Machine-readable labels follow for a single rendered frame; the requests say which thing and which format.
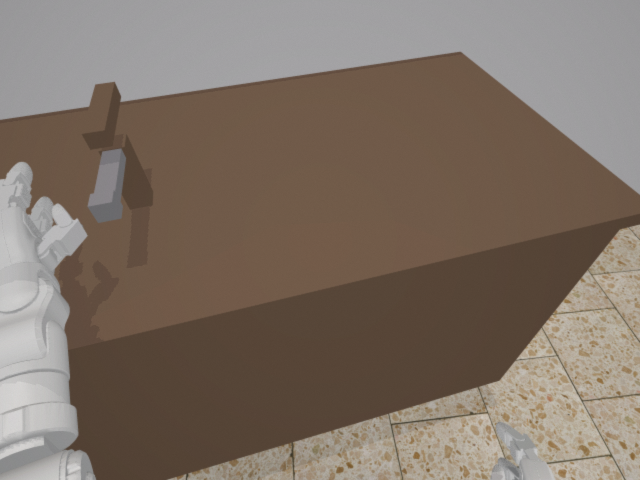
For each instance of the counter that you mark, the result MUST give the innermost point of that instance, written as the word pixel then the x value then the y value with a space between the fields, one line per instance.
pixel 302 254

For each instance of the tap lever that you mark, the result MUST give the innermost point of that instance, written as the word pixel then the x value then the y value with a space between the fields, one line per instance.
pixel 105 203

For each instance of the left robot forearm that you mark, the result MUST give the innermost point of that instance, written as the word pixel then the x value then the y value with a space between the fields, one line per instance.
pixel 36 417

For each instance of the robot left upper arm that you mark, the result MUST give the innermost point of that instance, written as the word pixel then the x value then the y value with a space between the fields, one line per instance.
pixel 64 465

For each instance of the robot left hand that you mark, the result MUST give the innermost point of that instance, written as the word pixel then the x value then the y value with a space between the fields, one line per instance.
pixel 31 238

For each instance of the robot right hand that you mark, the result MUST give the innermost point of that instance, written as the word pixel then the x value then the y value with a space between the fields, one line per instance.
pixel 524 453

